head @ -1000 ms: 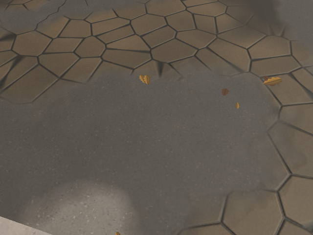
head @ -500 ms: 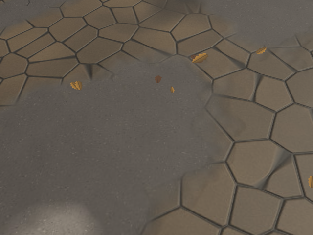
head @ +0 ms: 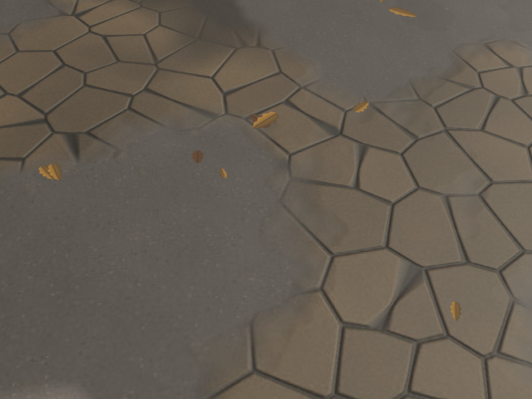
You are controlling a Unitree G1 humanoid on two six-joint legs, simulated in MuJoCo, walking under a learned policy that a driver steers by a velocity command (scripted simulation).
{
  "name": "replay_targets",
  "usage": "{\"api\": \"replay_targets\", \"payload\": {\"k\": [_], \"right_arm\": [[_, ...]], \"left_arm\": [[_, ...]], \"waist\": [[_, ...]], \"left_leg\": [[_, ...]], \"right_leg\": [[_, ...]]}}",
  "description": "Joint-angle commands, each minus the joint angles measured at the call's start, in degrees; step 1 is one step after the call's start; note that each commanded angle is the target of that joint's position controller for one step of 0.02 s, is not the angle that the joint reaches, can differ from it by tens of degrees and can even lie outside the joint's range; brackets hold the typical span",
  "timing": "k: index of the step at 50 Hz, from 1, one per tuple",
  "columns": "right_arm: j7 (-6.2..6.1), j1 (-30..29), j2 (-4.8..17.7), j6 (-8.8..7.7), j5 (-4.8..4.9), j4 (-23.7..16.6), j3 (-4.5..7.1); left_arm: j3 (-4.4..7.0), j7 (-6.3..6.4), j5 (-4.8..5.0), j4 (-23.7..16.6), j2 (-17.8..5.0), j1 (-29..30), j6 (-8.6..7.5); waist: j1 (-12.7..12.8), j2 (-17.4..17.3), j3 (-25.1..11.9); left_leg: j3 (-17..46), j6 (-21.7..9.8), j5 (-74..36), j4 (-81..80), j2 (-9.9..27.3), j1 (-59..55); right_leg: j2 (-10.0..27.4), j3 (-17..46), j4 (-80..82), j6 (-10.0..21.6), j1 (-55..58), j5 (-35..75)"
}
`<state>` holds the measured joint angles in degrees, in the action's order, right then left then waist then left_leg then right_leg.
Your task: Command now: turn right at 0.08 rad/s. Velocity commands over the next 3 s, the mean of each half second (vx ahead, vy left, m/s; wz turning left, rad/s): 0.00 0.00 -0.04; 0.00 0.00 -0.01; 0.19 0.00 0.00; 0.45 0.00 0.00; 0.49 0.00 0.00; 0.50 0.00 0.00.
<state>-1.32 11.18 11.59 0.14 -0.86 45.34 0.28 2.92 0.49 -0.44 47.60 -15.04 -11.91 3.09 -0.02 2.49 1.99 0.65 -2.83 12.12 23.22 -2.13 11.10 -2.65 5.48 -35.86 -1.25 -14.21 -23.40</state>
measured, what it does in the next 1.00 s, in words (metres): steps on the spot: right foot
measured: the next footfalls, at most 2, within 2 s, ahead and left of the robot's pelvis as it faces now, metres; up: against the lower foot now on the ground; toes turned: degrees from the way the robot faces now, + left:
right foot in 0.06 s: +0.01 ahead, -0.13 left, +0.00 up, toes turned +5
right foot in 1.94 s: +0.51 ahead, -0.12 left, -0.11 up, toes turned -4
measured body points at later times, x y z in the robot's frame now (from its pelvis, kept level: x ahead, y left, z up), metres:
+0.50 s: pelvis +0.00 -0.02 +0.00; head +0.00 -0.02 +0.45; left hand +0.04 +0.23 -0.15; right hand +0.04 -0.28 -0.15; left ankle +0.00 +0.09 -0.74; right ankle -0.03 -0.13 -0.74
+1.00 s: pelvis +0.00 -0.02 +0.00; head +0.00 -0.02 +0.45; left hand +0.00 +0.21 -0.16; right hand +0.00 -0.26 -0.16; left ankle +0.00 +0.09 -0.74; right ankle -0.03 -0.13 -0.74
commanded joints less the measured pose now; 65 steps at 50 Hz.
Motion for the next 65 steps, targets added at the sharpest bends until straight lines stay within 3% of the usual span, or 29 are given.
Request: {"api": "replay_targets", "payload": {"k": [1, 2, 4, 5, 6, 7, 18, 30, 56, 57, 59, 61, 63, 65], "right_arm": [[-0.12, 0.6, 9.4, -0.04, 0.10, -1.5, 2.39], [-0.17, 0.3, 9.6, 0.05, 0.25, -1.2, 2.53], [0.09, 1.0, 8.5, -0.43, 0.39, -1.2, 2.35], [0.31, 1.4, 6.9, -0.38, 0.84, -1.0, 2.21], [0.09, 0.6, 8.3, -0.18, 0.54, 0.0, 2.40], [0.06, 0.4, 7.9, 0.00, 0.37, 0.8, 2.44], [0.13, 2.0, 7.3, 0.26, 0.35, 7.6, 2.15], [-0.31, 4.4, 6.0, 0.24, 0.37, 13.7, 1.07], [-0.94, 8.1, 2.6, 0.09, 0.37, 19.2, -0.21], [-0.91, 8.7, 2.2, 0.12, 0.30, 19.4, -0.32], [-0.78, 9.0, 3.5, 0.49, 0.11, 19.2, 0.38], [-0.36, 8.5, 3.6, 0.84, -0.35, 18.1, 0.78], [-0.11, 6.5, 1.9, 0.26, -0.52, 16.4, 0.56], [0.42, 4.4, 0.3, -1.19, -1.01, 14.2, 0.26]], "left_arm": [[0.17, 0.77, 0.44, -1.3, -3.0, -1.8, -0.47], [-0.04, 1.01, 0.21, -0.6, -3.0, -2.7, -0.82], [0.18, 1.49, -1.03, -0.5, -6.3, -2.3, -1.92], [0.62, 1.29, -0.02, 0.8, -7.7, 0.0, -2.02], [0.00, 0.92, 0.13, 0.7, -5.2, 0.4, -2.35], [-0.37, 0.79, 0.04, 1.4, -4.3, 0.0, -2.64], [-1.23, 1.54, 0.02, 8.2, -4.4, -1.4, -3.13], [-2.29, 1.69, 0.09, 13.4, -2.8, -2.8, -3.34], [-3.34, 2.03, 0.08, 17.6, 0.6, -7.5, -3.50], [-3.44, 2.01, 0.00, 17.8, 0.9, -8.2, -3.47], [-2.67, 1.98, -0.15, 17.5, -0.6, -8.7, -3.09], [-2.05, 1.64, -0.45, 16.4, -1.3, -9.1, -2.62], [-1.72, 1.69, -0.42, 15.9, -1.1, -10.9, -2.95], [-0.67, 1.81, -0.47, 16.8, -3.0, -14.9, -3.55]], "waist": [[0.3, -10.9, -3.9], [1.0, -10.1, -4.0], [-0.1, -6.3, -5.7], [-2.2, 2.1, -2.8], [-0.6, 0.5, -2.6], [-0.3, 0.4, -1.6], [-0.3, -2.0, 0.1], [-0.3, -2.4, 0.7], [-0.2, -2.7, 1.6], [-0.2, -2.6, 0.4], [-0.1, -2.0, 1.5], [0.3, -1.4, 6.2], [1.3, 0.5, 8.9], [2.7, 5.5, 7.7]], "left_leg": [[10.5, -6.6, -24.8, -2.3, 11.4, -6.6], [10.4, -5.1, -23.9, -1.8, 11.0, -5.0], [9.7, -1.8, -16.1, -1.5, 9.2, -0.1], [6.2, -1.1, -8.6, -4.1, 5.4, -1.4], [5.7, -0.6, -6.5, -3.2, 5.1, -3.2], [5.5, -0.4, -6.9, -2.9, 5.3, -3.6], [5.7, 0.3, -7.5, -4.1, 6.1, -3.9], [5.7, 0.7, -7.0, -4.3, 6.4, -3.4], [5.6, 0.6, -7.1, -3.4, 6.4, -2.2], [5.4, 0.6, -2.8, -3.8, 5.9, -2.8], [4.2, -0.6, 11.4, -1.5, 3.5, -1.1], [5.1, -2.3, 24.6, 0.5, 2.5, 4.8], [5.0, -2.5, 23.2, 3.8, 1.8, 10.1], [0.5, -1.7, 13.5, 11.2, -0.1, 14.4]], "right_leg": [[-0.2, -3.7, 11.8, 0.3, 2.0, 5.6], [0.8, -2.9, 17.8, 0.7, 5.9, 13.2], [7.2, 4.2, 17.5, 1.9, 13.1, 22.2], [6.9, 4.2, 14.7, 3.4, 7.2, 24.0], [6.8, 4.4, 15.7, 3.7, 6.0, 21.9], [6.7, 4.1, 16.2, 3.6, 5.0, 20.8], [6.6, 4.3, 18.8, 4.2, 5.2, 18.2], [6.3, 3.8, 19.4, 4.6, 4.9, 17.6], [5.9, 2.8, 18.1, 4.5, 3.7, 17.7], [5.4, 2.7, 18.8, 4.6, 4.1, 13.2], [3.7, 2.5, 17.6, 6.1, 1.9, -2.1], [3.9, 5.1, 17.4, 8.4, -2.6, -17.1], [6.5, 10.2, 19.3, 10.4, -1.5, -20.0], [12.5, 19.0, 24.6, 13.4, 4.6, -19.8]]}}
Over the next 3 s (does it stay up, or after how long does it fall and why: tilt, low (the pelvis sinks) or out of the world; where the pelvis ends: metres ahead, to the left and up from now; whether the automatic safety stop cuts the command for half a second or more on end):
stays up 0.95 -0.09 -0.13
